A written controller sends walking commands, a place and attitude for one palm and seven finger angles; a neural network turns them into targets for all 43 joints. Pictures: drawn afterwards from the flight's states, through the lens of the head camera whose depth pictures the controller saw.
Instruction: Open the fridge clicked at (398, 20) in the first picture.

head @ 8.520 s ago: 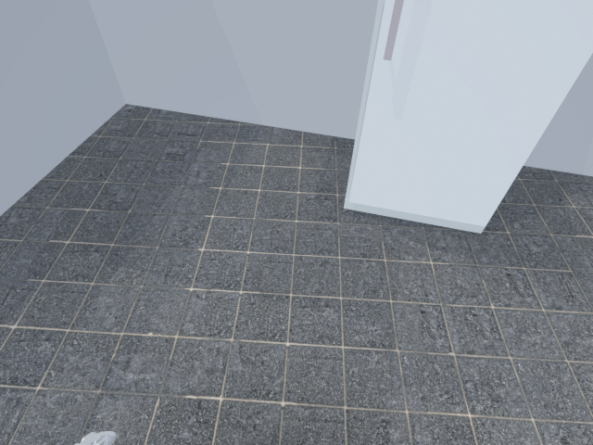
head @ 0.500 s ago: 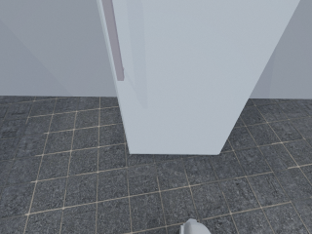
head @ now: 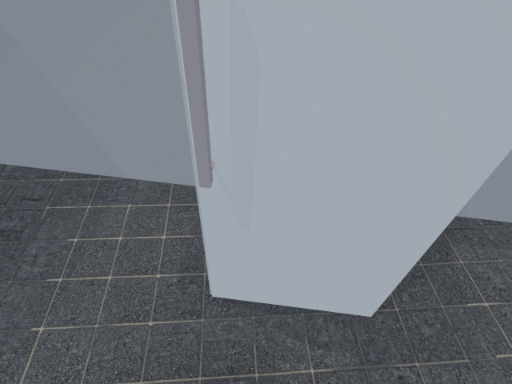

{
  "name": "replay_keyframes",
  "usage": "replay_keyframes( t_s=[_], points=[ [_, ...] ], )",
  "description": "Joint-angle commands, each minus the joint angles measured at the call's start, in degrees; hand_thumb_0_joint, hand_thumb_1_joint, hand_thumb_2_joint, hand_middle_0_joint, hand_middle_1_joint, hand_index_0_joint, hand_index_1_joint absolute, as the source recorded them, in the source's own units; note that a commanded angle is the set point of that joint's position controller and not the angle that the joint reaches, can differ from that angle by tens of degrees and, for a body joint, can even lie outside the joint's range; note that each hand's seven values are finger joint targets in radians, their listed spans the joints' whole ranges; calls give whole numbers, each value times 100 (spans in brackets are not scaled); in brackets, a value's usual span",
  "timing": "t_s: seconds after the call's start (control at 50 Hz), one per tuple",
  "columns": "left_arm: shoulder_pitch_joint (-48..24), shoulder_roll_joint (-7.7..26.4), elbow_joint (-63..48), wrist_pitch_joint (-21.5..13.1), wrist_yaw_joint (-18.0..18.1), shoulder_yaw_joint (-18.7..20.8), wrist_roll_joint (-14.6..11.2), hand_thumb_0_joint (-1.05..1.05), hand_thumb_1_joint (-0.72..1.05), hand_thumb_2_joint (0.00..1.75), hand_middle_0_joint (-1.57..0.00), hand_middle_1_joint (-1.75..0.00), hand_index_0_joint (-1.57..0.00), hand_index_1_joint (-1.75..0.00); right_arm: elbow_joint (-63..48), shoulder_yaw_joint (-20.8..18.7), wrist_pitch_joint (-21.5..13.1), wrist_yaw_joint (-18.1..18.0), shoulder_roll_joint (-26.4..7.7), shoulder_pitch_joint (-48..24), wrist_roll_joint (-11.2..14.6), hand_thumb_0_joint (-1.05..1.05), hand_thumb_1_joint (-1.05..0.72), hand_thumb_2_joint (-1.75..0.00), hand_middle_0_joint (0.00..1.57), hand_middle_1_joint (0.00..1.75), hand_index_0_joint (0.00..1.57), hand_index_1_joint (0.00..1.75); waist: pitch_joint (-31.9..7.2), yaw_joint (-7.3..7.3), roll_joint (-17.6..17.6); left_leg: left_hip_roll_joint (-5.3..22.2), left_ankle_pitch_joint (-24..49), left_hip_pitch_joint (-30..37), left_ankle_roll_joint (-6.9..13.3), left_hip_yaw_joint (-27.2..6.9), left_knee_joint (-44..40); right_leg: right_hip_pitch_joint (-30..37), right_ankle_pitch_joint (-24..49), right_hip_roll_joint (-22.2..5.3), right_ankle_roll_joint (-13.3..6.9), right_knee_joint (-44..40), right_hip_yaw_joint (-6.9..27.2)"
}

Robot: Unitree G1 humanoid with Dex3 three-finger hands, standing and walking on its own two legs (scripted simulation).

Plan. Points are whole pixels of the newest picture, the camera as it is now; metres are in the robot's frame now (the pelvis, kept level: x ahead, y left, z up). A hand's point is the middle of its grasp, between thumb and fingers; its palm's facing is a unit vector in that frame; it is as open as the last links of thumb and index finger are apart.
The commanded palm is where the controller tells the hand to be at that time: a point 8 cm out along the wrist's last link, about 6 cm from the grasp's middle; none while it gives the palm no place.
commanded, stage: come to a stop and stand still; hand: left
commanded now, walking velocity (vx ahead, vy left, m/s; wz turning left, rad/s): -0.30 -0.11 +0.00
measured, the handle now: (198, 68) +0.51 +0.15 +0.25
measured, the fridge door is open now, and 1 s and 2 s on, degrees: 0 0 0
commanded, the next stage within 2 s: look again from close up in 1.90 s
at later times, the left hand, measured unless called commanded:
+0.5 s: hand out of the picture +0.00 +0.16 -0.16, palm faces +0.03 -0.97 -0.26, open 7.4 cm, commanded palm none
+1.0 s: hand out of the picture -0.02 +0.19 -0.17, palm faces +0.00 -0.97 -0.25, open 7.4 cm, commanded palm none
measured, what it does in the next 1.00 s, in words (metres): steps on the spot: right foot, then left foot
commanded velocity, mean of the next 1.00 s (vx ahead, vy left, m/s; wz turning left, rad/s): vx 0.00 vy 0.02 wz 0.00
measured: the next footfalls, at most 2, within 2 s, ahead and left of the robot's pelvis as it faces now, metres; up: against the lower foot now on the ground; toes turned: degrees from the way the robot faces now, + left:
right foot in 0.42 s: +0.02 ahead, -0.13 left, +0.00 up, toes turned +0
left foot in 0.72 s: +0.02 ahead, +0.10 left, +0.00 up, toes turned +4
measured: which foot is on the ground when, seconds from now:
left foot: down 0.00-0.44, up 0.46-0.70, down 0.72-1.00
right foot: down 0.00-0.08, up 0.10-0.40, down 0.42-1.00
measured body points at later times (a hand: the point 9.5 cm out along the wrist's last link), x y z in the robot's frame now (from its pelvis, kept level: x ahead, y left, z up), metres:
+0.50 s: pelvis -0.03 -0.03 +0.00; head -0.04 -0.05 +0.45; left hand +0.00 +0.21 -0.14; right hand +0.01 -0.28 -0.16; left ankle +0.04 +0.10 -0.71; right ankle -0.03 -0.16 -0.73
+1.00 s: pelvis -0.03 +0.01 +0.00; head -0.02 -0.01 +0.45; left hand -0.02 +0.24 -0.15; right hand -0.03 -0.21 -0.17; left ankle -0.05 +0.10 -0.73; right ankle -0.03 -0.16 -0.73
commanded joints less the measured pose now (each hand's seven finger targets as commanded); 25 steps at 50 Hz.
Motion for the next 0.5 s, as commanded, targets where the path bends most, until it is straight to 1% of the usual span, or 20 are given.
replay_keyframes(
  t_s=[0.0, 0.02, 0.04, 0.06, 0.08, 0.12, 0.16, 0.2, 0.22, 0.26, 0.3, 0.32, 0.34, 0.36, 0.38, 0.4, 0.42, 0.44, 0.46, 0.48],
  points=[
    [495, 259, -87, 119, 126, -49, -36, 0, 90, 90, -20, -30, -20, -30, 104, -26, -17, -166, -640, 653, 50, 0, -90, -90, 20, 30, 20, 30, -264, -129, 694, 1097, 3767, 1644, 493, -837, -685, -702, 413, -657, 247, -99, 542],
    [457, 366, -67, 191, 138, -36, -47, 0, 90, 90, -20, -30, -20, -30, 99, -44, 34, -219, -696, 553, 79, 0, -90, -90, 20, 30, 20, 30, -215, -155, 1046, 1172, 3959, 1397, 663, -990, -909, -497, 98, -600, 335, 190, 431],
    [389, 475, -111, 253, 131, -8, -51, 0, 90, 90, -20, -30, -20, -30, 77, -69, 78, -253, -720, 502, 92, 0, -90, -90, 20, 30, 20, 30, -88, -172, 1063, 1238, 4030, 1274, 776, -1088, -1121, -576, -376, -550, 331, 587, 499],
    [373, 525, -142, 293, 122, 14, -40, 0, 90, 90, -20, -30, -20, -30, 77, -103, 96, -287, -760, 455, 84, 0, -90, -90, 20, 30, 20, 30, -36, -156, 1059, 1340, 4487, 1418, 912, -1162, -1140, -831, -752, -552, 319, 1001, 583],
    [370, 562, -197, 343, 117, 52, -24, 0, 90, 90, -20, -30, -20, -30, 59, -155, 122, -318, -820, 475, 66, 0, -90, -90, 20, 30, 20, 30, -117, -203, 1037, 1493, 4720, 1582, 1065, -1235, -1162, -1121, -1196, -515, 329, 1528, 684],
    [291, 546, -301, 418, 117, 137, 14, 0, 90, 90, -20, -30, -20, -30, -39, -277, 200, -350, -948, 442, 32, 0, -90, -90, 20, 30, 20, 30, -357, -278, 734, 1675, 4544, 1612, 1299, -1264, -1052, -1449, -1593, -463, 318, 2557, 920],
    [228, 473, -436, 431, 104, 198, 37, 0, 90, 90, -20, -30, -20, -30, -157, -351, 241, -339, -965, 289, 1, 0, -90, -90, 20, 30, 20, 30, -555, -258, 377, 1669, 4285, 1746, 1361, -1136, -892, -1795, -1542, -399, 330, 3088, 1007],
    [143, 403, -580, 471, 88, 239, 33, 0, 90, 90, -20, -30, -20, -30, -256, -396, 257, -305, -965, 181, -12, 0, -90, -90, 20, 30, 20, 30, -758, -259, 360, 1587, 3613, 1570, 1290, -994, -926, -1795, -1381, -368, 374, 3265, 1048],
    [110, 388, -638, 493, 80, 250, 29, 0, 90, 90, -20, -30, -20, -30, -297, -401, 258, -285, -959, 119, -16, 0, -90, -90, 20, 30, 20, 30, -732, -250, 413, 1550, 3107, 1325, 1254, -979, -1002, -1686, -1319, -370, 378, 3228, 1024],
    [176, 310, -712, 489, 55, 238, 39, 0, 90, 90, -20, -30, -20, -30, -364, -405, 254, -241, -914, -64, -46, 0, -90, -90, 20, 30, 20, 30, -648, -178, 645, 1477, 1991, 917, 1170, -968, -1142, -1385, -1262, -439, 320, 2605, 931],
    [324, 225, -655, 459, 37, 195, 30, 0, 90, 90, -20, -30, -20, -30, -394, -399, 281, -160, -921, -203, -63, 0, -90, -90, 20, 30, 20, 30, -590, -134, 921, 1260, 158, 333, 971, -954, -1437, -738, -998, -391, 272, 1783, 676],
    [517, 198, -545, 414, 35, 171, 28, 0, 90, 90, -20, -30, -20, -30, -361, -383, 300, -126, -882, -226, -60, 0, -90, -90, 20, 30, 20, 30, -562, -52, 866, 1078, -800, 38, 809, -939, -1465, -293, -683, -334, 255, 1150, 559],
    [817, 237, -388, 365, 33, 152, 43, 0, 90, 90, -20, -30, -20, -30, -329, -365, 330, -94, -820, -269, -42, 0, -90, -90, 20, 30, 20, 30, -485, 94, 691, 795, -1662, -333, 563, -741, -1344, 226, -184, -277, 268, 375, 387],
    [945, 442, -321, 300, 43, 154, 93, 0, 90, 90, -20, -30, -20, -30, -300, -317, 343, -65, -540, -151, -6, 0, -90, -90, 20, 30, 20, 30, -230, 147, 76, 324, -2112, -737, 273, -514, -875, 465, -272, -469, 223, -435, 684],
    [735, 845, -400, 240, 57, 161, 125, 0, 90, 90, -20, -30, -20, -30, -384, -219, 392, -26, -190, -100, 67, 0, -90, -90, 20, 30, 20, 30, 99, 32, -1103, -180, -2120, -937, -82, -119, 99, -241, -1988, -1572, -168, -1516, 2289],
    [224, 1199, -654, 303, 58, 184, 93, 0, 90, 90, -20, -30, -20, -30, -533, -222, 446, 27, -213, -292, 37, 0, -90, -90, 20, 30, 20, 30, 596, 33, -1276, -241, -1949, -644, -101, -161, 719, -1537, -3212, -2278, -541, -2306, 3019],
    [-163, 1361, -788, 264, 78, 248, 92, 0, 90, 90, -20, -30, -20, -30, -534, -251, 488, 48, -373, -389, -2, 0, -90, -90, 20, 30, 20, 30, 740, 33, -1402, -219, -1684, -483, -52, -395, 1331, -2129, -3353, -2310, -632, -2541, 3368],
    [-437, 1322, -822, 226, 94, 242, 80, 0, 90, 90, -20, -30, -20, -30, -459, -269, 504, 53, -457, -214, -23, 0, -90, -90, 20, 30, 20, 30, 906, -86, -1518, -214, -1421, -491, -3, -563, 1669, -2234, -3025, -2139, -594, -2480, 3233],
    [-636, 1191, -834, 217, 95, 234, 84, 0, 90, 90, -20, -30, -20, -30, -314, -283, 477, 63, -490, 158, -36, 0, -90, -90, 20, 30, 20, 30, 858, -250, -1258, -201, -1294, -500, 4, -500, 1763, -1993, -2487, -2006, -523, -2250, 2766],
    [-737, 1130, -854, 203, 69, 218, 91, 0, 90, 90, -20, -30, -20, -30, -177, -268, 434, 88, -440, 457, -37, 0, -90, -90, 20, 30, 20, 30, 834, -323, -1172, -240, -1109, -458, -26, -351, 1809, -1760, -1805, -1754, -406, -1952, 2229]
  ],
)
